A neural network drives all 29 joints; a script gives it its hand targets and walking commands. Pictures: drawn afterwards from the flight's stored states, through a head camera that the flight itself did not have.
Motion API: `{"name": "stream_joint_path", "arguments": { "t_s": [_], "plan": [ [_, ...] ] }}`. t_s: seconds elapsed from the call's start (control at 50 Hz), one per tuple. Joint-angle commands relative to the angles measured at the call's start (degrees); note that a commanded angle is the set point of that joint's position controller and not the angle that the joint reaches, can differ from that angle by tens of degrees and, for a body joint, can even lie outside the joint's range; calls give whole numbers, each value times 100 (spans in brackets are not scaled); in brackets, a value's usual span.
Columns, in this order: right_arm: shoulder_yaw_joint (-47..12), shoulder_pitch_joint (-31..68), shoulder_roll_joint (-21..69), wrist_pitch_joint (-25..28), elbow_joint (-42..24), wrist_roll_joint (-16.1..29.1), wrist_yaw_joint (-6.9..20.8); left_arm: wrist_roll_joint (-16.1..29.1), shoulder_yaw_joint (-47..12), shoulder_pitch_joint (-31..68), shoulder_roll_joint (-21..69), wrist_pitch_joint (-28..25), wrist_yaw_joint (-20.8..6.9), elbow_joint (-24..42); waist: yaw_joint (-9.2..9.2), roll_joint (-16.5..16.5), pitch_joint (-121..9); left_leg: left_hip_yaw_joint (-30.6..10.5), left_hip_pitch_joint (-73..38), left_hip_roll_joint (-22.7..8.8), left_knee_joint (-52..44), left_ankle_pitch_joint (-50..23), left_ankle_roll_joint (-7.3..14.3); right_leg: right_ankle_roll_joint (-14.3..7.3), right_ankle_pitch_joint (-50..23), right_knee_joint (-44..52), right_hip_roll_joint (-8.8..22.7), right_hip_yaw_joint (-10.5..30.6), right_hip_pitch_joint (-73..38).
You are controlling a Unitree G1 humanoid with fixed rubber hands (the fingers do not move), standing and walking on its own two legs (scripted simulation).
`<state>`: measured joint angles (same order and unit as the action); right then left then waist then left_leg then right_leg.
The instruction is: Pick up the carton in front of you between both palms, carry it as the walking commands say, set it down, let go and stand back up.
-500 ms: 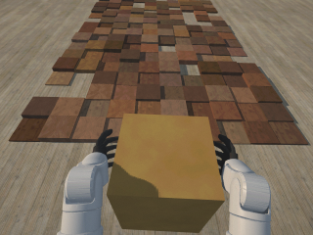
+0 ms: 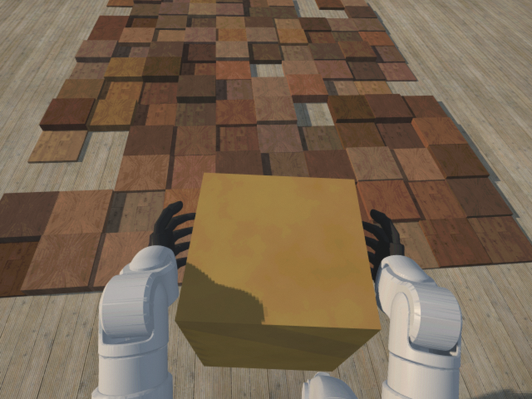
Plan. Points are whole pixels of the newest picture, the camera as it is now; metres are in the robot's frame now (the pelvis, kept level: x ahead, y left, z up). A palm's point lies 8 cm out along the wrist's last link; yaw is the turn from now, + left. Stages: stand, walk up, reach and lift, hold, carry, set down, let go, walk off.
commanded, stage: carry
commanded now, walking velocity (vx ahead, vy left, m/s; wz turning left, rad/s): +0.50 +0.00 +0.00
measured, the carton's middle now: (273, 280) +0.28 -0.01 +0.01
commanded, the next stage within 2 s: none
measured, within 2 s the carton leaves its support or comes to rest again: neither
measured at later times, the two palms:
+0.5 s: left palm (197, 81) +0.67 +0.14 +0.09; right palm (338, 82) +0.69 -0.16 +0.09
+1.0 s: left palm out of the picture +1.06 +0.16 +0.16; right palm out of the picture +1.05 -0.14 +0.16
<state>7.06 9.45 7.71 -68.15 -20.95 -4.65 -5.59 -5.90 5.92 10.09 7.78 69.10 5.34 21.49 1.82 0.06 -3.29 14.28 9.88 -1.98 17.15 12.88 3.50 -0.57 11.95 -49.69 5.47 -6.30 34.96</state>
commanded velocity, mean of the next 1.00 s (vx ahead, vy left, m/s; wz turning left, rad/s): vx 0.50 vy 0.00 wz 0.00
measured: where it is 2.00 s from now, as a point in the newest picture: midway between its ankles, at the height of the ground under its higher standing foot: (247, 155)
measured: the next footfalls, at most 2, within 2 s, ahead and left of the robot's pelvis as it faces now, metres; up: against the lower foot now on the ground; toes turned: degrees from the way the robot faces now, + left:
right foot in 0.20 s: +0.33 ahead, -0.11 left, +0.00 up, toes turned -9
left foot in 0.66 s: +0.62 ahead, +0.09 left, +0.01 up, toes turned +9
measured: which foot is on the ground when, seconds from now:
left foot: down 0.00-0.22, up 0.24-0.64, down 0.66-1.00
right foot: up 0.00-0.18, down 0.20-0.68, up 0.70-1.00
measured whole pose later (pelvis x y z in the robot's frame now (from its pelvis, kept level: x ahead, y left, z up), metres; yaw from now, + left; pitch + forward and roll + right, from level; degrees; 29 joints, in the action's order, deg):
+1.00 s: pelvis +0.67 +0.02 +0.00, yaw +2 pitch +6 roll -2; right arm 17.1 45.6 2.0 -74.1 -5.1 -2.1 -8.5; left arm -5.1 16.6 46.4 2.2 75.7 7.5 6.3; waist 3.8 1.1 2.5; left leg 6.7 10.8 -1.0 24.9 20.4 3.4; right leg -2.7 21.4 -51.1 1.1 -5.0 41.1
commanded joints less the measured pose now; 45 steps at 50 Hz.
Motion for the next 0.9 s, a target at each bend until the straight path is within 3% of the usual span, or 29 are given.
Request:
{"name": "stream_joint_path", "arguments": {
  "t_s": [0.0, 0.12, 0.16, 0.18, 0.2, 0.22, 0.24, 0.26, 0.28, 0.3, 0.34, 0.46, 0.56, 0.6, 0.62, 0.64, 0.66, 0.68, 0.7, 0.74, 0.78, 0.88],
  "plan": [
    [-4336, 2896, 4982, -23, -494, 2411, 1566, 2017, -4124, 2584, 5011, -97, -1297, 297, -79, 723, -1330, -937, -1585, -1271, -526, -1800, 420, -15, -468, 985, -77, -230, 300],
    [-4105, 3553, 4203, -135, 138, 2187, 1402, 2178, -4038, 3554, 4255, 81, -1275, -163, -45, 864, -887, -481, -1470, -1140, 26, -2652, 284, -290, -905, 1883, -344, -627, -480],
    [-4020, 3919, 4104, -182, 426, 2170, 1336, 2232, -3889, 3760, 4158, 112, -1269, -574, -189, 710, -1289, -75, -1150, -870, 1327, -3290, 83, -342, -561, 2227, -772, -1048, -1879],
    [-3969, 4108, 4082, -205, 563, 2176, 1307, 2245, -3771, 3863, 4128, 118, -1267, -770, -333, 389, -1723, -21, -389, -682, 2390, -2660, -73, -334, -182, 2138, -566, -745, -3164],
    [-3956, 4296, 4144, -242, 677, 2233, 1292, 2213, -3634, 3963, 3991, 122, -1259, -938, -455, -742, -2127, -120, 878, -311, 4044, -1013, -319, -719, 1192, 2758, 881, 1613, -4127],
    [-3956, 4600, 4309, -256, 718, 2305, 1279, 2223, -3571, 4158, 4043, 81, -1268, -1154, -540, -2076, -2294, -652, 2613, 436, 5428, 1408, -426, -1462, 1070, 3482, 1841, 3824, -5122],
    [-3931, 4877, 4466, -214, 878, 2349, 1270, 2372, -3624, 4419, 4299, 65, -1285, -1126, -496, -1536, -2182, -1314, 3095, 140, 6145, 1537, -236, -1486, 251, 3433, 1810, 3507, -5045],
    [-3876, 5089, 4682, -160, 936, 2427, 1274, 2524, -3695, 4723, 4544, 15, -1298, -1092, -516, -1067, -2190, -1428, 3216, -74, 6319, 1356, -104, -1418, -554, 3209, 1636, 2981, -4811],
    [-3860, 5317, 4921, -94, 1005, 2501, 1274, 2654, -3760, 5122, 4800, -42, -1313, -1025, -469, -349, -2137, -1489, 3210, -280, 6066, 997, -64, -1214, -996, 3110, 1499, 2430, -4488],
    [-3846, 5504, 5128, -32, 1042, 2543, 1256, 2780, -3825, 5480, 5023, -108, -1325, -951, -423, -179, -2153, -1519, 3087, -408, 5670, 709, -67, -1048, -1225, 3110, 1375, 2002, -4208],
    [-3837, 5775, 5306, 87, 1138, 2545, 1181, 2959, -3877, 5915, 5250, -216, -1337, -937, -375, -422, -2305, -1388, 2826, -383, 5241, 454, -101, -925, -1272, 3166, 1211, 1461, -4008],
    [-3691, 6265, 5188, 235, 1471, 2414, 966, 2985, -3648, 6339, 5111, -321, -1295, -1405, -447, -659, -2043, -969, 3333, -260, 3510, -51, -237, -1068, -2036, 3118, 894, 639, -4355],
    [-3557, 6950, 5027, 103, 1445, 2531, 937, 2915, -3414, 6842, 4901, -187, -1197, -1471, -559, -850, -1828, -570, 2923, 45, 2118, -758, -27, -895, -3254, 2625, 716, 189, -4609],
    [-3415, 7124, 4861, -40, 1387, 2571, 930, 2899, -3313, 7021, 4793, -59, -1127, -1400, -419, -903, -1837, -329, 2036, 322, 1380, -909, 103, -654, -4080, 2178, 627, -80, -4446],
    [-3309, 7075, 4785, -116, 1438, 2555, 933, 2897, -3249, 7073, 4747, 22, -1096, -1399, -148, -801, -2096, -133, 944, 528, 941, -1183, 123, -441, -4300, 1468, 487, -357, -4154],
    [-3199, 7013, 4689, -194, 1460, 2548, 952, 2875, -3217, 7099, 4708, 104, -1069, -1416, 120, -383, -2573, -298, -603, 352, 938, -965, 135, -276, -3316, 436, 289, -442, -3326],
    [-3082, 7048, 4487, -255, 1536, 2459, 955, 2874, -3181, 7214, 4765, 217, -1051, -1372, 247, 976, -3462, -2559, -2531, -1255, 1396, -1366, 816, -28, -1522, -1242, -48, -187, -1727],
    [-3005, 6913, 4519, -323, 1693, 2454, 949, 2832, -3105, 7253, 4708, 336, -1037, -1412, 350, 2058, -3804, -4279, -3648, -1825, 784, -1504, 1411, 105, 1689, -2575, -921, 180, -94],
    [-3017, 7018, 4604, -388, 1473, 2559, 976, 2811, -3098, 7453, 4756, 381, -1016, -1347, 392, 1706, -3525, -4254, -3727, -1815, 638, -1583, 1427, 0, 1826, -3278, -783, 625, 764],
    [-3090, 7735, 4929, -462, 803, 2799, 1019, 2691, -2918, 7758, 4816, 429, -938, -1036, 396, 573, -2938, -3358, -3223, -1534, 969, -2724, 1045, -195, 1371, -3028, -459, 793, 1305],
    [-3187, 8195, 5052, -519, 364, 2955, 1011, 2472, -2776, 7765, 4710, 483, -836, -851, 270, 400, -3002, -2928, -2728, -1412, 766, -2151, 859, -226, 1058, -2401, -292, 826, 950],
    [-3244, 7913, 4931, -668, 710, 2907, 1114, 1963, -2723, 7135, 4424, 577, -749, -1322, 283, 606, -2763, -2632, -2844, -1420, 702, -2141, 1033, -144, 1177, -1856, -273, 495, 1626]
  ]
}}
